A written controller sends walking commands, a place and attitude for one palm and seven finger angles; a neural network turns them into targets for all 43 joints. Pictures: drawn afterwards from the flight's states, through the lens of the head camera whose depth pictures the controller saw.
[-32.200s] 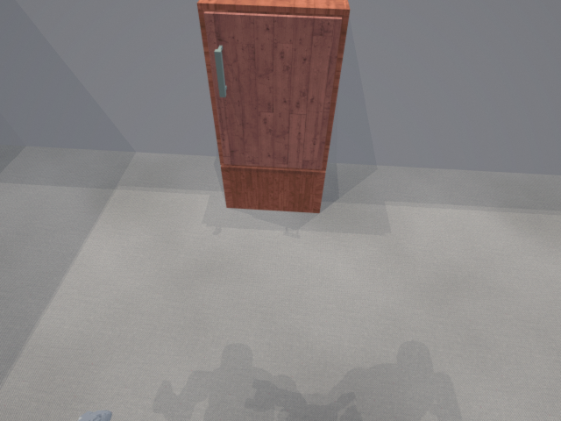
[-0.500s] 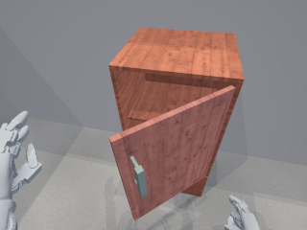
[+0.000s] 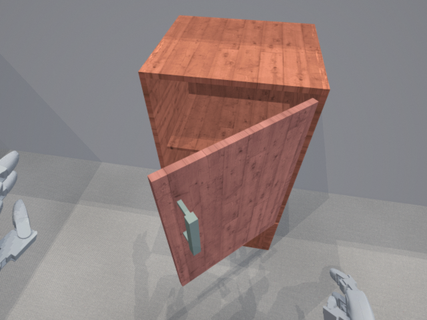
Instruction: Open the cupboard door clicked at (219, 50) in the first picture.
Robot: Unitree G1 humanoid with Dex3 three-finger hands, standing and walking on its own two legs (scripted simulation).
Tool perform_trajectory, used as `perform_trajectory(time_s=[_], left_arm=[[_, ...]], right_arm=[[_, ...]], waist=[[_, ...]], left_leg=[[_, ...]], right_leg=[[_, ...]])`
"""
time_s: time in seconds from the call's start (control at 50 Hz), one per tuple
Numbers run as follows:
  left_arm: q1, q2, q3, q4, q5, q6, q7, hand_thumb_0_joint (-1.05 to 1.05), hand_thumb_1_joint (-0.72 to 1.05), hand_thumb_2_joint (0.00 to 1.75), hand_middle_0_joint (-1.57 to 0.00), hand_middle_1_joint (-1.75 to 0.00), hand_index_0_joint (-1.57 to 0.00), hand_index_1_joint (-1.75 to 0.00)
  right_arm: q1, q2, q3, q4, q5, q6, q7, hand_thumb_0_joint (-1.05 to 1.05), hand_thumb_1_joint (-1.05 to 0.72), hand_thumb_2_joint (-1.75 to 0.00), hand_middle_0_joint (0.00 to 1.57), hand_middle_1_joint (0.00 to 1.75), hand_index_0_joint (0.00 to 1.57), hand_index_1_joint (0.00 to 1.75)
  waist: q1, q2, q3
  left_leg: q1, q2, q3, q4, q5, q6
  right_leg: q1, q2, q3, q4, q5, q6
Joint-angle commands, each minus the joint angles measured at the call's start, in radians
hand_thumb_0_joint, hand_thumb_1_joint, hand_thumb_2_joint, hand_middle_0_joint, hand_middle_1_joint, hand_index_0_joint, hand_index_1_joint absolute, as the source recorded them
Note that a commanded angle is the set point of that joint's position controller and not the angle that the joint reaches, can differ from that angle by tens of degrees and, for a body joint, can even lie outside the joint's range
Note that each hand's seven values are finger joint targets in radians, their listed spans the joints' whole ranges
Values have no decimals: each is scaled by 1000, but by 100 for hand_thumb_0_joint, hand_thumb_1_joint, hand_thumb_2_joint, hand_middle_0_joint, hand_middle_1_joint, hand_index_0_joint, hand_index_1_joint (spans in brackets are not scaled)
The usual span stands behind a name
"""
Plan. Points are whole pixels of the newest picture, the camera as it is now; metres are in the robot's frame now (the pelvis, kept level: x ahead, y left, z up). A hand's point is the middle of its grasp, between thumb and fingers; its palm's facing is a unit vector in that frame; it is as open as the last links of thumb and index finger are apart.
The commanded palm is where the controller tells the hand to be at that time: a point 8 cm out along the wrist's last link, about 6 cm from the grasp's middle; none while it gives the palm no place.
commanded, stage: step back with the hand held close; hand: left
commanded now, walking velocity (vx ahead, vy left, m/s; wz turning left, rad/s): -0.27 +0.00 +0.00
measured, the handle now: (188, 228) +0.32 +0.08 -0.05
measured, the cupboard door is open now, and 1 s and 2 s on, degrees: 44 44 44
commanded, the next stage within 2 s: stop stepping back and stand still in 1.24 s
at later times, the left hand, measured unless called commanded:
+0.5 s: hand (0, 272) +0.15 +0.27 +0.16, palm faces +0.46 -0.76 -0.46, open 7.4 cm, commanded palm +0.08 +0.30 +0.17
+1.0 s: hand out of the picture +0.10 +0.27 +0.16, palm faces +0.43 -0.78 -0.45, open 7.4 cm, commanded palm +0.02 +0.32 +0.17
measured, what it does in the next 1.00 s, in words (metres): shifts its weight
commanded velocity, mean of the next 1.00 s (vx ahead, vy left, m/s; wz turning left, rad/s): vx -0.35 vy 0.00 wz -0.02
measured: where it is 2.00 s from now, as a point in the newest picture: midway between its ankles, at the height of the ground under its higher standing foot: outside the picture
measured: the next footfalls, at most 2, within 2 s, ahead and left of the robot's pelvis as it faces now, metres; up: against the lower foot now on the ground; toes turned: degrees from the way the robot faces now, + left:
right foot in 1.26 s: -0.21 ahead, -0.11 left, +0.00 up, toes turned +5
left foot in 1.40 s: -0.04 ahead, +0.10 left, +0.00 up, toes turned +0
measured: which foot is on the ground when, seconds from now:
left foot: down 0.00-1.00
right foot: down 0.00-1.00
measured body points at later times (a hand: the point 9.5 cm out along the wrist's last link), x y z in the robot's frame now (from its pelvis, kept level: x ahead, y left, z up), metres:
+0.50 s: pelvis -0.05 +0.00 -0.02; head -0.06 +0.01 +0.43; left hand +0.12 +0.31 +0.18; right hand +0.11 -0.24 -0.09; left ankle -0.01 +0.11 -0.74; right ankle +0.06 -0.11 -0.74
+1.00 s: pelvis -0.10 +0.01 -0.02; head -0.08 +0.04 +0.43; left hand +0.07 +0.31 +0.18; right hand +0.09 -0.23 -0.09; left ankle -0.01 +0.11 -0.74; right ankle +0.02 -0.11 -0.74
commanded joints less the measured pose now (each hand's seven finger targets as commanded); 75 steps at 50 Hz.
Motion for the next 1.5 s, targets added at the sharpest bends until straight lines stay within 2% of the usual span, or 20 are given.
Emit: perform_trajectory(time_s=[0.0,0.4,0.5,0.56,0.66,0.72,0.8,0.86,0.9,0.94,1.0,1.08,1.16,1.2,1.24,1.28,1.32,1.36,1.42,1.48], left_arm=[[-30,193,145,-237,5,-61,41,0,90,90,-20,-30,-20,-30],[-115,183,152,-264,51,-84,63,0,90,90,-20,-30,-20,-30],[-116,204,159,-267,39,-95,71,0,90,90,-20,-30,-20,-30],[-94,216,159,-287,22,-100,79,0,90,90,-20,-30,-20,-30],[-18,216,202,-292,42,-104,80,0,90,90,-20,-30,-20,-30],[-15,213,218,-297,63,-109,64,0,90,90,-20,-30,-20,-30],[-49,212,189,-311,46,-114,52,0,90,90,-20,-30,-20,-30],[-84,228,171,-322,30,-108,56,0,90,90,-20,-30,-20,-30],[-70,228,166,-309,19,-109,65,0,90,90,-20,-30,-20,-30],[-53,236,186,-311,19,-117,69,0,90,90,-20,-30,-20,-30],[-30,226,226,-356,40,-131,63,0,90,90,-20,-30,-20,-30],[3,189,203,-293,30,-118,43,0,90,90,-20,-30,-20,-30],[-113,152,107,-314,7,-136,38,0,90,90,-20,-30,-20,-30],[-207,165,88,-342,9,-156,40,0,90,90,-20,-30,-20,-30],[-242,199,96,-346,13,-167,39,0,90,90,-20,-30,-20,-30],[-190,271,152,-365,7,-153,40,0,90,90,-20,-30,-20,-30],[-34,286,215,-308,-1,-135,32,0,90,90,-20,-30,-20,-30],[70,282,249,-263,-6,-112,25,0,90,90,-20,-30,-20,-30],[89,264,231,-247,-31,-92,25,0,90,90,-20,-30,-20,-30],[80,257,202,-256,-39,-89,26,0,90,90,-20,-30,-20,-30]], right_arm=[[-115,-111,-37,-179,5,-51,-17,0,-90,-90,20,30,20,30],[-73,-119,-28,-189,-9,-86,-20,0,-90,-90,20,30,20,30],[-62,-107,-32,-171,-13,-81,-10,0,-90,-90,20,30,20,30],[-58,-110,-34,-155,-10,-68,-7,0,-90,-90,20,30,20,30],[-94,-120,-40,-173,0,-59,-17,0,-90,-90,20,30,20,30],[-124,-124,-54,-188,-6,-79,-16,0,-90,-90,20,30,20,30],[-85,-111,-50,-153,-18,-93,-11,0,-90,-90,20,30,20,30],[-69,-103,-56,-139,-13,-83,2,0,-90,-90,20,30,20,30],[-77,-91,-48,-128,-14,-68,1,0,-90,-90,20,30,20,30],[-84,-102,-48,-136,-10,-57,-5,0,-90,-90,20,30,20,30],[-123,-115,-52,-169,-10,-76,-17,0,-90,-90,20,30,20,30],[-123,-107,-63,-152,-25,-122,-3,0,-90,-90,20,30,20,30],[-88,-96,-43,-60,-52,-158,13,0,-90,-90,20,30,20,30],[-86,-92,-43,-26,-56,-164,17,0,-90,-90,20,30,20,30],[-77,-74,-48,-32,-37,-145,22,0,-90,-90,20,30,20,30],[-125,-58,-44,-90,-4,-130,16,0,-90,-90,20,30,20,30],[-182,-53,-27,-151,2,-111,11,0,-90,-90,20,30,20,30],[-154,-42,-7,-161,-8,-80,4,0,-90,-90,20,30,20,30],[-110,-71,-6,-153,-5,-63,-7,0,-90,-90,20,30,20,30],[-104,-96,-15,-162,-8,-85,-12,0,-90,-90,20,30,20,30]], waist=[[10,46,-145],[-2,57,-43],[-10,-73,-68],[-23,-48,-94],[-3,135,-130],[14,145,-117],[-14,-25,-138],[-27,-122,-143],[-33,-103,-126],[-33,-2,-114],[0,274,-154],[12,156,-111],[-8,195,-110],[-3,177,-196],[-13,73,-330],[-13,-146,-349],[9,-165,-230],[1,-86,-187],[-8,64,-208],[-6,108,-152]], left_leg=[[-238,64,-32,-118,145,19],[-633,98,-93,-116,-413,81],[-444,20,-20,75,-295,38],[-307,11,-7,77,-241,24],[-646,139,-136,-198,-312,88],[-815,188,-157,-192,-400,127],[-554,56,-47,33,-235,59],[-310,-11,11,191,-222,14],[-193,-13,3,166,-164,3],[-270,34,-57,22,-244,25],[-649,249,-262,-294,-439,119],[-574,306,-198,-198,-329,150],[-160,307,-199,-168,13,100],[53,291,-150,-67,396,75],[232,221,-11,99,659,29],[157,93,95,172,377,-4],[-46,18,103,215,80,-14],[-123,13,78,178,77,-15],[55,78,24,23,435,3],[49,127,-32,-81,217,18]], right_leg=[[301,-31,49,67,209,18],[298,-4,119,176,-124,24],[89,-102,236,-31,-257,-22],[-28,-111,180,-96,-325,-18],[365,46,55,265,21,39],[496,75,89,410,123,43],[237,-38,244,199,262,-4],[-40,-141,337,-60,-131,-48],[-166,-126,264,-101,-245,-43],[-115,-44,173,-27,-292,-3],[298,127,39,444,-61,47],[203,114,107,496,-263,29],[-40,69,102,196,-333,3],[-86,53,124,70,-243,-1],[-92,-14,180,-9,154,4],[-37,-96,201,-13,582,80],[1,-146,223,-13,711,87],[55,-132,220,8,634,20],[7,-6,122,-4,285,42],[-34,53,72,-57,-71,38]])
